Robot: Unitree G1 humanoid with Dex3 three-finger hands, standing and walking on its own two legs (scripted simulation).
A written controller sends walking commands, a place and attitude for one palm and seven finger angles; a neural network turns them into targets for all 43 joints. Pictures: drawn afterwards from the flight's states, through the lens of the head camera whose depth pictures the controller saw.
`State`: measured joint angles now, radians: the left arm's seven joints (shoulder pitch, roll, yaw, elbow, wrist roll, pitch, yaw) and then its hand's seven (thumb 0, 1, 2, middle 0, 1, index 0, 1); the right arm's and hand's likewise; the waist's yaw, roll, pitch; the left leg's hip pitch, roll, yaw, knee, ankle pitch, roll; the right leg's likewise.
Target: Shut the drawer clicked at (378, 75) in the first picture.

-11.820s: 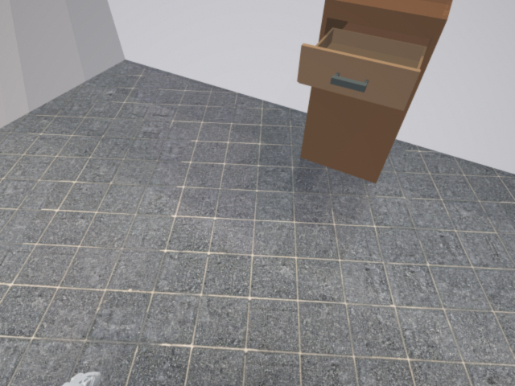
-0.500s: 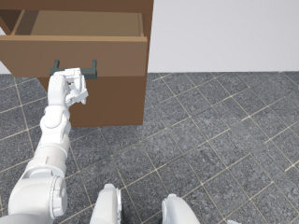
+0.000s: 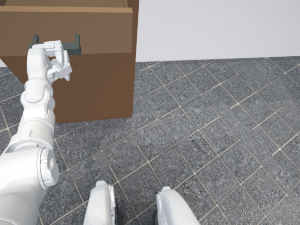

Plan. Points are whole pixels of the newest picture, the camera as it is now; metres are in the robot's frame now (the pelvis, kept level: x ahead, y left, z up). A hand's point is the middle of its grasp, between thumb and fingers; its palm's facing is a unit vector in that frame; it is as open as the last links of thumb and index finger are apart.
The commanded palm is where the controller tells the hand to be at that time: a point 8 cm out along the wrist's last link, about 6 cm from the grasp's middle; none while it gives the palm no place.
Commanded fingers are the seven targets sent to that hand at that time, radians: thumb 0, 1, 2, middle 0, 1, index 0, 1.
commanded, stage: push the drawer shut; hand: left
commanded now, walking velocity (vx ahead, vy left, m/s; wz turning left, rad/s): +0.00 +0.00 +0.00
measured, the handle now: (56, 43) +0.59 +0.22 +0.06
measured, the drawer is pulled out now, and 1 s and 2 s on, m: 0.06 0.00 0.00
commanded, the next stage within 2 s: pull the fist back off the drawer in 0.78 s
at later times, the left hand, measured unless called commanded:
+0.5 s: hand (67, 46) +0.57 +0.19 +0.07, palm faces +0.06 -1.00 -0.03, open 3.1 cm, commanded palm +0.58 +0.21 +0.07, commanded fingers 0.00 0.90 0.90 -1.40 -1.60 -1.40 -1.60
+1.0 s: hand (61, 44) +0.58 +0.20 +0.07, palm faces +0.05 -1.00 -0.05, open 3.3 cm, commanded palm +0.61 +0.20 +0.07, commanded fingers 0.00 0.90 0.90 -1.40 -1.60 -1.40 -1.60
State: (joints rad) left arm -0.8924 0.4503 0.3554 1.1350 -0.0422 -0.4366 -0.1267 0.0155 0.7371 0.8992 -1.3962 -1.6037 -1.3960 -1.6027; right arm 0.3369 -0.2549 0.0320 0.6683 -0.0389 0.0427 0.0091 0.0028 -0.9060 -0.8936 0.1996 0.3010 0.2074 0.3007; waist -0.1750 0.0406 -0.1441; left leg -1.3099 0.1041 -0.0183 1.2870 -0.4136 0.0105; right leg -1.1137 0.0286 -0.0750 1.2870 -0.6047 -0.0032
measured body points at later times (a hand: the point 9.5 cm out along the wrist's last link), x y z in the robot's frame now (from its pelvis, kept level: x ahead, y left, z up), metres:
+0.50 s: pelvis +0.00 +0.01 -0.02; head +0.17 +0.04 +0.40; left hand +0.57 +0.24 +0.07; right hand -0.03 -0.26 -0.11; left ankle +0.09 +0.12 -0.61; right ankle +0.00 -0.13 -0.61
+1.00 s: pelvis -0.02 +0.01 -0.03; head +0.17 +0.06 +0.37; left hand +0.57 +0.26 +0.07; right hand -0.05 -0.25 -0.12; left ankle +0.09 +0.12 -0.61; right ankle +0.00 -0.13 -0.61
